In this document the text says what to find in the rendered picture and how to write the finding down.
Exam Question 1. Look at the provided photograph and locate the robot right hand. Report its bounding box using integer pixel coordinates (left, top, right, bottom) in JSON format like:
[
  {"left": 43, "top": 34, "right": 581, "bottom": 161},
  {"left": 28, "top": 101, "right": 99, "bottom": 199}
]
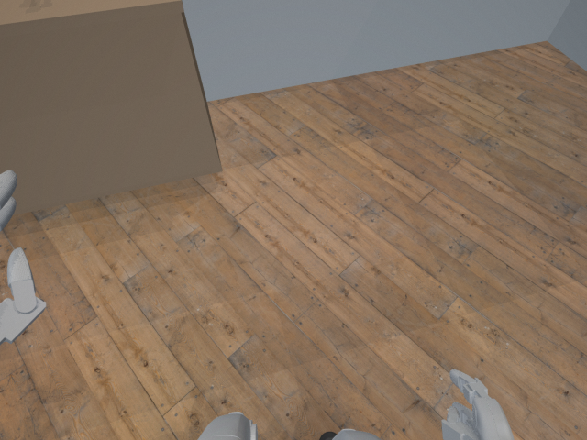
[{"left": 441, "top": 369, "right": 514, "bottom": 440}]

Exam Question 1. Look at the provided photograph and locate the robot left hand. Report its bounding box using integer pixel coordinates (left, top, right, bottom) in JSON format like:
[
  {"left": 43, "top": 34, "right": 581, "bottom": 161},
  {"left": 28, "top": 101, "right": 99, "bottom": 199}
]
[{"left": 0, "top": 170, "right": 46, "bottom": 345}]

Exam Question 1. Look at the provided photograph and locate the robot left thigh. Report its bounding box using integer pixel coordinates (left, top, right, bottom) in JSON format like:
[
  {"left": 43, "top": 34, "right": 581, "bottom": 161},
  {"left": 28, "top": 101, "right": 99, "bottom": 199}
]
[{"left": 197, "top": 413, "right": 258, "bottom": 440}]

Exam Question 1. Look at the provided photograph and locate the counter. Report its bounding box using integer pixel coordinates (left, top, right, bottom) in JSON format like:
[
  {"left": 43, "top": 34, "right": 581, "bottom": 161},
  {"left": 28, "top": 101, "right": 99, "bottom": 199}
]
[{"left": 0, "top": 0, "right": 222, "bottom": 215}]

